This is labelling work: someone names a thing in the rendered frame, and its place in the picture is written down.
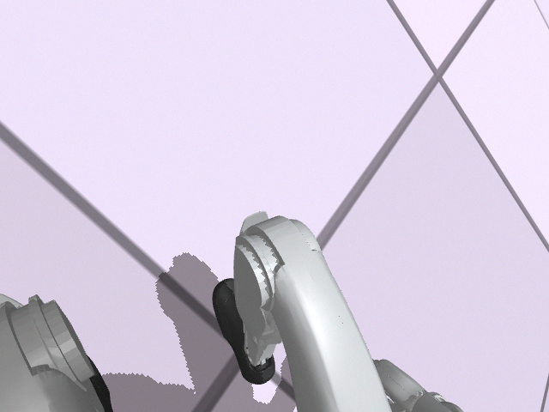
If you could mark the right robot foot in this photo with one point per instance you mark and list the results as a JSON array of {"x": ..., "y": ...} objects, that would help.
[{"x": 231, "y": 326}]

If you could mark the right robot arm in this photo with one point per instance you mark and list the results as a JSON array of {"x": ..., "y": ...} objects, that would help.
[{"x": 434, "y": 402}]

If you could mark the left robot foot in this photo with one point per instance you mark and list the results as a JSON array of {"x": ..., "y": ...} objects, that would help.
[{"x": 101, "y": 388}]

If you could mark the right robot hand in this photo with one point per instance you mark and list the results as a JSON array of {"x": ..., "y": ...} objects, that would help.
[{"x": 403, "y": 390}]

